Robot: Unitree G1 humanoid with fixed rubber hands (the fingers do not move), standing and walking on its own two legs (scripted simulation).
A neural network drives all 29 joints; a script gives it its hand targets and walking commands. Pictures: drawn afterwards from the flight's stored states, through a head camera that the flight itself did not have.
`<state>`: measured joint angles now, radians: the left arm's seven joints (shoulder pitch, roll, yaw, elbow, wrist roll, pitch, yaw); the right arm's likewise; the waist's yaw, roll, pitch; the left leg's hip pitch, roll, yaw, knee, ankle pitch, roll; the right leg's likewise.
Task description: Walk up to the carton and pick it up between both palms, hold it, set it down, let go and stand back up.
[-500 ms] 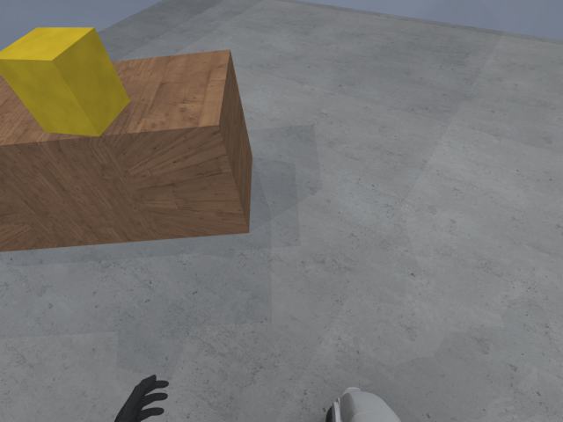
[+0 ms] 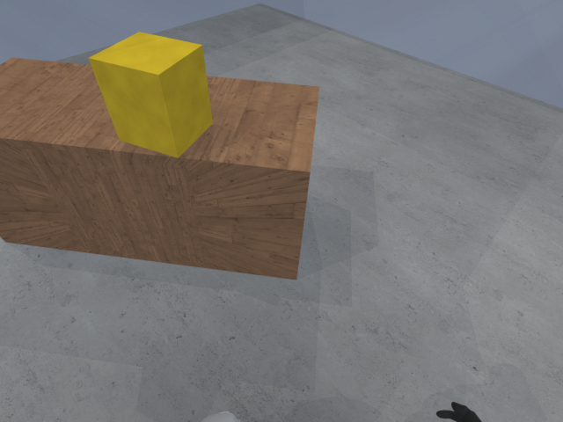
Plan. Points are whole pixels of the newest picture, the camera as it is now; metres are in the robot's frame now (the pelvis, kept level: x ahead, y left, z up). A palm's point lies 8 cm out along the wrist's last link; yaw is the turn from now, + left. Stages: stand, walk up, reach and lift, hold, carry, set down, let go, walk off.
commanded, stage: walk up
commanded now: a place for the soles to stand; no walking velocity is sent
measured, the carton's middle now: (158, 95) +0.96 +0.38 -0.03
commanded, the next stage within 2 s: none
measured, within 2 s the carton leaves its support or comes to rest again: neither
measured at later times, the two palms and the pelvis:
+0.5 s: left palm (66, 322) +0.28 +0.37 -0.07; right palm (387, 403) +0.19 -0.15 -0.12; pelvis +0.17 +0.11 +0.01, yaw -4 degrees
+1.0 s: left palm (22, 240) +0.46 +0.53 -0.08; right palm (280, 323) +0.31 +0.02 -0.10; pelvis +0.31 +0.29 +0.01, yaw -6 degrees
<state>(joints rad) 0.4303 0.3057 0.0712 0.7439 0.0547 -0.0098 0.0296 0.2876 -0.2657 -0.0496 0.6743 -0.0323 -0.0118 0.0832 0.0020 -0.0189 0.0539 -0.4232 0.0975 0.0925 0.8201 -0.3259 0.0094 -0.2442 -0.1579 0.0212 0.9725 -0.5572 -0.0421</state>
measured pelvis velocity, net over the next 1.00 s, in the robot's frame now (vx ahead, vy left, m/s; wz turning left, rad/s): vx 0.31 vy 0.29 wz -0.10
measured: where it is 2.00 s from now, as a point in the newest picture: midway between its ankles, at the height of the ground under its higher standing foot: (136, 345)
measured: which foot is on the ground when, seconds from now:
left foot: down 0.00-0.36, up 0.38-0.72, down 0.74-1.00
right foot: up 0.00-0.32, down 0.34-0.74, up 0.76-1.00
